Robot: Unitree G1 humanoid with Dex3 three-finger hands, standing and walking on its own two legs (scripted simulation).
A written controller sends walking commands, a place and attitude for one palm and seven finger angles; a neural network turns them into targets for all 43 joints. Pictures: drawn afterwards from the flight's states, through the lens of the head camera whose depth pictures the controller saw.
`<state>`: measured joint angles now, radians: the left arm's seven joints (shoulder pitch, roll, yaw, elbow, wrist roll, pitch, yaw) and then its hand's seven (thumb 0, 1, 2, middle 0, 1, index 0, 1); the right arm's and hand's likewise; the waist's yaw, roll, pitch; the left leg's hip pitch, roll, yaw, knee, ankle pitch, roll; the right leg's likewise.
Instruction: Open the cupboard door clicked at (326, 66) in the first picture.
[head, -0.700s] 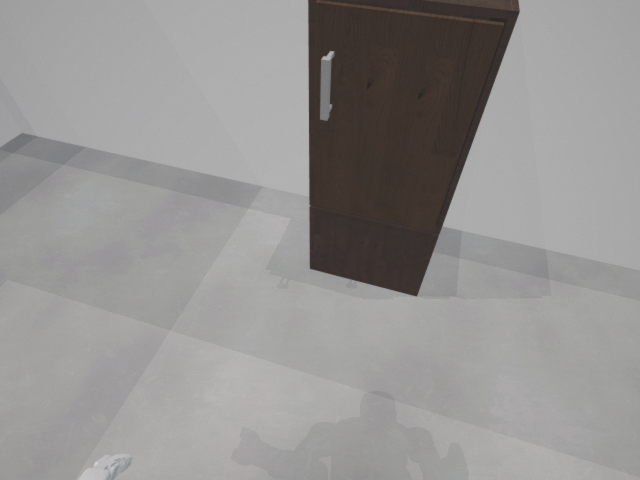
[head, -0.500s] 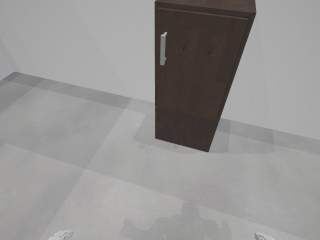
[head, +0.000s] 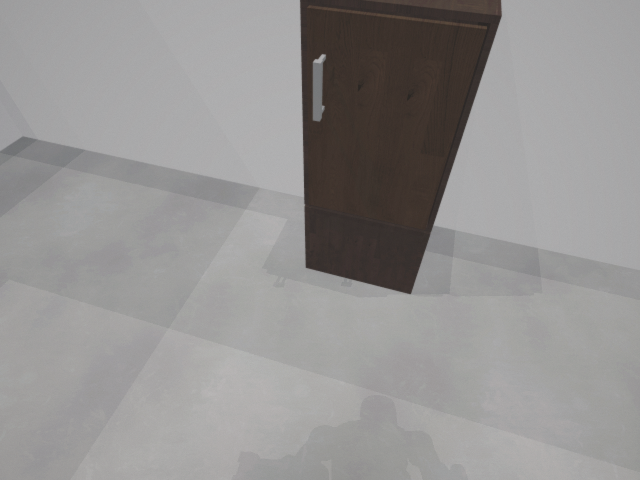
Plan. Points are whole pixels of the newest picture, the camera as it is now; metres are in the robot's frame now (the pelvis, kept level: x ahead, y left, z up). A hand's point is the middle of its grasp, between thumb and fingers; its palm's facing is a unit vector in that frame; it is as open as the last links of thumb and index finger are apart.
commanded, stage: stand and wait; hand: left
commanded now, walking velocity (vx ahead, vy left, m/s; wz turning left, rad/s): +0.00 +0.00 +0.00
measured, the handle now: (319, 88) +0.98 +0.06 +0.02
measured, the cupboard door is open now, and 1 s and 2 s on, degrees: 0 0 0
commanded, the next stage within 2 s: look at it before walking up in 0.18 s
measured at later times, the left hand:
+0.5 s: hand out of the picture +0.07 +0.24 -0.16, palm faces -0.03 -0.94 -0.33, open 7.4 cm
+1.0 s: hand out of the picture +0.08 +0.25 -0.16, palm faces -0.04 -0.94 -0.34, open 7.4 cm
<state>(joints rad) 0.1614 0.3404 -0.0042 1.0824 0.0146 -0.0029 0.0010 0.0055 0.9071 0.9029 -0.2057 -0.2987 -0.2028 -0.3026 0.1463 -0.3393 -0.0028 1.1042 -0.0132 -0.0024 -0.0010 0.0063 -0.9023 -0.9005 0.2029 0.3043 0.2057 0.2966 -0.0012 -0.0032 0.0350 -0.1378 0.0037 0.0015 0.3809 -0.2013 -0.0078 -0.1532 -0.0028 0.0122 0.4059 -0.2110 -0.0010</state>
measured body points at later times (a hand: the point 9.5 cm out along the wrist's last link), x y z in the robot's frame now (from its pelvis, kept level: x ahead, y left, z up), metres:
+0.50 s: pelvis +0.00 +0.00 +0.00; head +0.00 +0.00 +0.45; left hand +0.07 +0.29 -0.13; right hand +0.07 -0.30 -0.13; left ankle +0.01 +0.13 -0.74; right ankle +0.01 -0.12 -0.74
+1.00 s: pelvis +0.01 +0.00 +0.00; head +0.01 +0.00 +0.45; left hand +0.08 +0.29 -0.13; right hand +0.09 -0.29 -0.13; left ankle +0.01 +0.13 -0.74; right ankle +0.01 -0.12 -0.74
